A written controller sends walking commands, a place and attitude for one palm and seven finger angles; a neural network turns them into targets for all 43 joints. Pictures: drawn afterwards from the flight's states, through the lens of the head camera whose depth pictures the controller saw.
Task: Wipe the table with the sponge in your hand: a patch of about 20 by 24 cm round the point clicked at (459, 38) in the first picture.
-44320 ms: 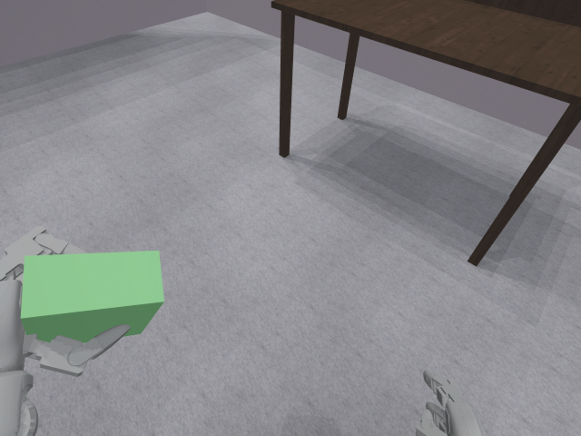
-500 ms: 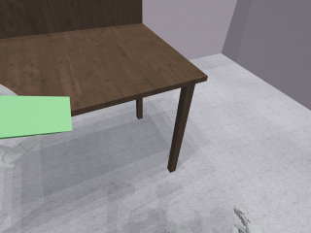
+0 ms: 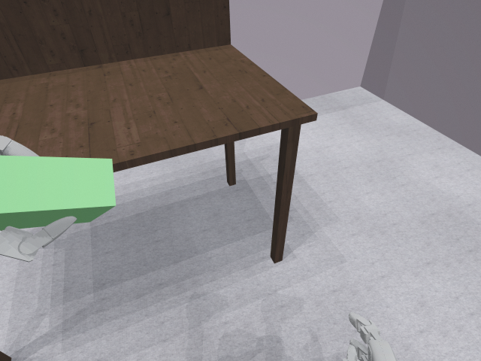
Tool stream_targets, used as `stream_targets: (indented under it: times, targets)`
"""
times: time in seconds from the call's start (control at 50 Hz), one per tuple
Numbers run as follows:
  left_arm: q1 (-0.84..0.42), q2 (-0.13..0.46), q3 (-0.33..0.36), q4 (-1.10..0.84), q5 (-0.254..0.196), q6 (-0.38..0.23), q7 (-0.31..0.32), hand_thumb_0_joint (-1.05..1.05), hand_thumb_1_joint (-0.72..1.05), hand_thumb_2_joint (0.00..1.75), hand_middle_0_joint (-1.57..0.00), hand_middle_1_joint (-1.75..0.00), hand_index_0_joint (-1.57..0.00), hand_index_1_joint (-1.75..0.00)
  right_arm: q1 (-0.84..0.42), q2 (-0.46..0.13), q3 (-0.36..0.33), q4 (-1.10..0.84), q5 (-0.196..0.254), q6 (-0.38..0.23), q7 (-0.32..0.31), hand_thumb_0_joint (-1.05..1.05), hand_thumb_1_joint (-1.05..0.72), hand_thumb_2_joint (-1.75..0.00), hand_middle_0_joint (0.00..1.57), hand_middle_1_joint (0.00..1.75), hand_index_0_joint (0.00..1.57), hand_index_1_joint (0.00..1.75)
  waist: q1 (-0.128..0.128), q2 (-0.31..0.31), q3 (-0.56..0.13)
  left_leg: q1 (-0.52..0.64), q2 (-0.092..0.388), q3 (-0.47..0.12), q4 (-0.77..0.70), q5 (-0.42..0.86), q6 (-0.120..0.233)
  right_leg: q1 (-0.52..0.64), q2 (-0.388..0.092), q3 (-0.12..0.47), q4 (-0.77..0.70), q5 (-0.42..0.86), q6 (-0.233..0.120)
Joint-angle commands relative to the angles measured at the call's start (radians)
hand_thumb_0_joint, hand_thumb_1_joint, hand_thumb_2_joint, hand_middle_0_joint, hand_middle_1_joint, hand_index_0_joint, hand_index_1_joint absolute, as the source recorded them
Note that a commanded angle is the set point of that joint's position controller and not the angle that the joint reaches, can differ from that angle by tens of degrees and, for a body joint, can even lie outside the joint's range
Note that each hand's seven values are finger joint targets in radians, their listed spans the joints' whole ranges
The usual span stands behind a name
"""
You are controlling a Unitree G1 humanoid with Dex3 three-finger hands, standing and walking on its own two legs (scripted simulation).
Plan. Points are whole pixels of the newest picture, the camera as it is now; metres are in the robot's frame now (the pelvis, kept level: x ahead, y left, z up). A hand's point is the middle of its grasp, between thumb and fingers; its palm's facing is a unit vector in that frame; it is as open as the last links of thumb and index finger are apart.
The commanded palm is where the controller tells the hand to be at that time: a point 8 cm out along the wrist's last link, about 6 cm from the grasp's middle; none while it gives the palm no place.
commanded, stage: stop stepping back and stand still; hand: left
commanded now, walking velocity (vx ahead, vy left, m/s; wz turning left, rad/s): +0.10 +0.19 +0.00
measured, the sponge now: (65, 195) +0.25 +0.21 +0.24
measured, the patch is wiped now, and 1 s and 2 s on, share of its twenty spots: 0.95 0.95 0.95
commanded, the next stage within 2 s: stand and wait in 0.20 s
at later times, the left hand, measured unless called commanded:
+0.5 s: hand (47, 187) +0.25 +0.23 +0.25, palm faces +0.43 -0.81 -0.40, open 9.8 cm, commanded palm +0.19 +0.29 +0.27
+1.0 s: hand (4, 195) +0.24 +0.27 +0.25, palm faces +0.45 -0.82 -0.36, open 9.8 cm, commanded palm +0.19 +0.31 +0.27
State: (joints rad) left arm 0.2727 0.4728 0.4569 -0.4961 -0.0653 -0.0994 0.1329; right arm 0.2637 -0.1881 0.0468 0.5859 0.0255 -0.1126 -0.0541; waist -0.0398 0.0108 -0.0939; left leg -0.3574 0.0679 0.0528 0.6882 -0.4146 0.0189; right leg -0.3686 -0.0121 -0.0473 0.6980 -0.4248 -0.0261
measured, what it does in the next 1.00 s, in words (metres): stands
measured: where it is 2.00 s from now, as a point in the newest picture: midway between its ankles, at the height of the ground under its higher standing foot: outside the picture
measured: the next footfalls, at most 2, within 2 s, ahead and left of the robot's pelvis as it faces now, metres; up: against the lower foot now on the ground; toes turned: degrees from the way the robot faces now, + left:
none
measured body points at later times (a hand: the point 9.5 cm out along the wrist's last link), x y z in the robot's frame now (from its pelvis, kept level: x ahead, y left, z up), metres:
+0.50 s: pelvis +0.03 +0.01 +0.01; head +0.03 +0.00 +0.46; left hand +0.23 +0.27 +0.27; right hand +0.20 -0.23 -0.08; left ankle +0.02 +0.16 -0.72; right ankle +0.04 -0.09 -0.72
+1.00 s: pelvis +0.02 +0.04 +0.02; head +0.02 +0.04 +0.47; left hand +0.21 +0.32 +0.27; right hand +0.20 -0.19 -0.06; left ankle +0.02 +0.15 -0.72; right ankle +0.04 -0.09 -0.72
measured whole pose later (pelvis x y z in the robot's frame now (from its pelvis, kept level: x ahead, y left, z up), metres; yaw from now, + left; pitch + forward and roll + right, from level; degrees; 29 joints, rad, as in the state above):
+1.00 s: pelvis +0.02 +0.04 +0.02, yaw -1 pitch +0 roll -1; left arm 0.36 0.40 0.43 -0.61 -0.06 -0.14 0.15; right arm 0.15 -0.20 0.04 0.60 0.01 -0.06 -0.05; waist 0.01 0.01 0.01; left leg -0.22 0.04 0.04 0.50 -0.27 0.00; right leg -0.23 0.00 -0.02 0.45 -0.21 0.01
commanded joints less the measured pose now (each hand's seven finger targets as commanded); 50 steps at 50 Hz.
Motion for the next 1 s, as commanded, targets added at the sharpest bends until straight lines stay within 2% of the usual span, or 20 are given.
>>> stream_targets:
  times: [0.0, 0.02, 0.06, 0.1, 0.14, 0.16, 0.2, 0.22, 0.26, 0.28, 0.32, 0.34, 0.36, 0.4, 0.44, 0.46, 0.52, 0.74, 0.76, 0.98]
  targets:
    - [-0.158, 0.209, 0.123, -0.332, -0.013, -0.088, -0.011, 0.0, 0.1, 1.3, -1.2, -1.6, -1.2, -1.6, -0.202, -0.133, -0.065, -0.148, -0.001, -0.026, 0.003, 0.0, -0.9, -0.9, 0.2, 0.3, 0.2, 0.3, 0.021, -0.146, 0.011, -0.346, -0.026, -0.112, 0.617, 0.025, -0.01, 0.129, -0.34, 0.656, -0.553, -0.106, -0.163]
    - [-0.138, 0.186, 0.115, -0.344, -0.012, -0.096, -0.01, 0.0, 0.1, 1.3, -1.2, -1.6, -1.2, -1.6, -0.16, -0.119, -0.071, -0.123, 0.004, -0.025, 0.008, 0.0, -0.9, -0.9, 0.2, 0.3, 0.2, 0.3, 0.007, -0.08, -0.003, -0.329, -0.004, -0.142, 0.577, 0.059, -0.01, 0.109, -0.321, 0.601, -0.52, -0.189, -0.156]
    - [-0.138, 0.215, 0.145, -0.418, -0.015, -0.099, -0.002, 0.0, 0.1, 1.3, -1.2, -1.6, -1.2, -1.6, -0.157, -0.128, -0.083, -0.13, 0.004, -0.009, 0.002, 0.0, -0.9, -0.9, 0.2, 0.3, 0.2, 0.3, 0.005, -0.054, 0.04, -0.185, 0.029, -0.12, 0.383, 0.116, -0.008, -0.026, -0.295, 0.438, -0.498, -0.108, -0.132]
    - [-0.086, 0.182, 0.126, -0.396, -0.01, -0.098, 0.019, 0.0, 0.1, 1.3, -1.2, -1.6, -1.2, -1.6, -0.158, -0.111, -0.072, -0.122, 0.0, -0.015, -0.014, 0.0, -0.9, -0.9, 0.2, 0.3, 0.2, 0.3, 0.016, -0.081, -0.011, 0.039, 0.02, -0.055, 0.084, 0.089, 0.016, -0.059, -0.267, 0.321, -0.427, -0.077, -0.103]
    - [-0.068, 0.16, 0.104, -0.359, -0.004, -0.095, 0.046, 0.0, 0.1, 1.3, -1.2, -1.6, -1.2, -1.6, -0.163, -0.109, -0.066, -0.12, -0.007, -0.028, -0.034, 0.0, -0.9, -0.9, 0.2, 0.3, 0.2, 0.3, 0.023, -0.031, -0.04, 0.199, -0.038, 0.023, -0.133, 0.071, 0.031, -0.05, -0.203, 0.26, -0.354, -0.107, -0.077]
    - [-0.039, 0.137, 0.087, -0.303, -0.007, -0.089, 0.051, 0.0, 0.1, 1.3, -1.2, -1.6, -1.2, -1.6, -0.166, -0.123, -0.07, -0.123, -0.011, -0.035, -0.043, 0.0, -0.9, -0.9, 0.2, 0.3, 0.2, 0.3, 0.017, 0.014, -0.011, 0.226, -0.019, -0.027, -0.22, 0.029, 0.049, -0.058, -0.159, 0.226, -0.281, -0.101, -0.054]
    - [-0.102, 0.139, 0.097, -0.303, 0.0, -0.094, 0.058, 0.0, 0.1, 1.3, -1.2, -1.6, -1.2, -1.6, -0.17, -0.164, -0.081, -0.125, -0.01, -0.034, -0.04, 0.0, -0.9, -0.9, 0.2, 0.3, 0.2, 0.3, 0.033, 0.141, -0.019, 0.207, 0.117, -0.24, -0.298, -0.076, 0.11, -0.073, -0.019, 0.116, -0.119, -0.036, 0.005]
    - [-0.126, 0.14, 0.107, -0.298, 0.003, -0.091, 0.057, 0.0, 0.1, 1.3, -1.2, -1.6, -1.2, -1.6, -0.168, -0.176, -0.09, -0.129, -0.001, -0.033, -0.038, 0.0, -0.9, -0.9, 0.2, 0.3, 0.2, 0.3, 0.047, 0.145, -0.046, 0.144, 0.145, -0.249, -0.316, -0.069, 0.105, 0.009, 0.016, 0.039, -0.056, 0.017, 0.03]
    - [-0.103, 0.139, 0.092, -0.218, 0.007, -0.067, 0.05, 0.0, 0.1, 1.3, -1.2, -1.6, -1.2, -1.6, -0.156, -0.153, -0.08, -0.122, 0.01, -0.029, -0.033, 0.0, -0.9, -0.9, 0.2, 0.3, 0.2, 0.3, 0.028, 0.153, 0.044, -0.027, 0.082, -0.188, -0.314, -0.194, 0.069, 0.074, 0.0, 0.067, -0.151, 0.025, 0.029]
    - [-0.078, 0.124, 0.089, -0.184, 0.007, -0.068, 0.047, 0.0, 0.1, 1.3, -1.2, -1.6, -1.2, -1.6, -0.16, -0.147, -0.079, -0.123, 0.008, -0.03, -0.029, 0.0, -0.9, -0.9, 0.2, 0.3, 0.2, 0.3, 0.03, 0.065, 0.09, -0.06, 0.043, -0.137, -0.235, -0.129, 0.048, 0.079, -0.019, 0.109, -0.24, 0.029, 0.017]
    - [-0.04, 0.142, 0.099, -0.2, -0.002, -0.076, 0.036, 0.0, 0.1, 1.3, -1.2, -1.6, -1.2, -1.6, -0.164, -0.137, -0.083, -0.129, 0.007, -0.028, -0.011, 0.0, -0.9, -0.9, 0.2, 0.3, 0.2, 0.3, 0.023, -0.214, 0.044, -0.057, -0.025, -0.047, 0.022, 0.102, 0.006, 0.136, -0.184, 0.329, -0.387, 0.119, -0.047]
    - [-0.046, 0.151, 0.105, -0.245, -0.005, -0.086, 0.034, 0.0, 0.1, 1.3, -1.2, -1.6, -1.2, -1.6, -0.176, -0.136, -0.081, -0.129, 0.006, -0.027, -0.001, 0.0, -0.9, -0.9, 0.2, 0.3, 0.2, 0.3, 0.021, -0.212, 0.007, -0.06, -0.018, -0.049, 0.039, 0.15, -0.004, 0.202, -0.241, 0.35, -0.383, 0.293, -0.075]
    - [-0.044, 0.161, 0.112, -0.284, -0.003, -0.095, 0.034, 0.0, 0.1, 1.3, -1.2, -1.6, -1.2, -1.6, -0.191, -0.132, -0.078, -0.129, 0.006, -0.026, 0.005, 0.0, -0.9, -0.9, 0.2, 0.3, 0.2, 0.3, 0.022, -0.11, -0.013, -0.023, -0.005, -0.06, -0.008, 0.157, -0.005, 0.222, -0.25, 0.313, -0.337, 0.451, -0.081]
    - [0.004, 0.171, 0.131, -0.374, -0.008, -0.116, 0.039, 0.0, 0.1, 1.3, -1.2, -1.6, -1.2, -1.6, -0.192, -0.129, -0.076, -0.13, -0.003, -0.025, 0.005, 0.0, -0.9, -0.9, 0.2, 0.3, 0.2, 0.3, 0.021, 0.022, -0.061, 0.113, 0.002, -0.069, -0.159, 0.327, 0.002, 0.217, -0.176, 0.202, -0.228, 0.562, -0.039]
    - [0.047, 0.166, 0.144, -0.401, -0.006, -0.124, 0.044, 0.0, 0.1, 1.3, -1.2, -1.6, -1.2, -1.6, -0.198, -0.138, -0.08, -0.136, -0.007, -0.023, 0.002, 0.0, -0.9, -0.9, 0.2, 0.3, 0.2, 0.3, 0.031, 0.076, -0.089, 0.183, 0.048, -0.113, -0.202, 0.522, 0.018, 0.21, -0.076, 0.115, -0.173, 0.561, 0.006]
    - [0.081, 0.17, 0.15, -0.384, -0.005, -0.117, 0.047, 0.0, 0.1, 1.3, -1.2, -1.6, -1.2, -1.6, -0.197, -0.14, -0.081, -0.144, -0.003, -0.022, 0.001, 0.0, -0.9, -0.9, 0.2, 0.3, 0.2, 0.3, 0.032, 0.075, -0.093, 0.206, 0.06, -0.114, -0.186, 0.599, 0.021, 0.207, -0.06, 0.092, -0.161, 0.597, 0.013]
    - [0.059, 0.155, 0.147, -0.355, -0.008, -0.113, 0.045, 0.0, 0.1, 1.3, -1.2, -1.6, -1.2, -1.6, -0.187, -0.135, -0.084, -0.141, 0.004, -0.007, 0.002, 0.0, -0.9, -0.9, 0.2, 0.3, 0.2, 0.3, 0.024, 0.049, -0.104, 0.204, 0.047, -0.079, -0.164, 0.591, 0.005, 0.233, -0.062, 0.098, -0.184, 0.653, 0.015]
    - [0.0, 0.121, 0.093, -0.341, -0.007, -0.102, 0.036, 0.0, 0.1, 1.3, -1.2, -1.6, -1.2, -1.6, -0.223, -0.137, -0.072, -0.153, -0.004, 0.005, -0.006, 0.0, -0.9, -0.9, 0.2, 0.3, 0.2, 0.3, 0.033, 0.079, -0.054, 0.173, 0.055, -0.099, -0.267, 0.409, 0.008, 0.209, -0.033, 0.079, -0.252, 0.444, 0.024]
    - [0.001, 0.124, 0.092, -0.347, -0.005, -0.1, 0.036, 0.0, 0.1, 1.3, -1.2, -1.6, -1.2, -1.6, -0.227, -0.14, -0.071, -0.157, -0.007, 0.002, -0.008, 0.0, -0.9, -0.9, 0.2, 0.3, 0.2, 0.3, 0.035, 0.106, -0.044, 0.167, 0.051, -0.101, -0.275, 0.387, 0.007, 0.202, -0.037, 0.089, -0.257, 0.432, 0.019]
    - [-0.026, 0.106, 0.079, -0.311, -0.005, -0.105, 0.042, 0.0, 0.1, 1.3, -1.2, -1.6, -1.2, -1.6, -0.224, -0.131, -0.065, -0.144, -0.01, 0.002, -0.012, 0.0, -0.9, -0.9, 0.2, 0.3, 0.2, 0.3, 0.033, 0.098, -0.026, 0.129, 0.041, -0.097, -0.305, 0.253, -0.002, 0.199, -0.037, 0.099, -0.3, 0.361, 0.016]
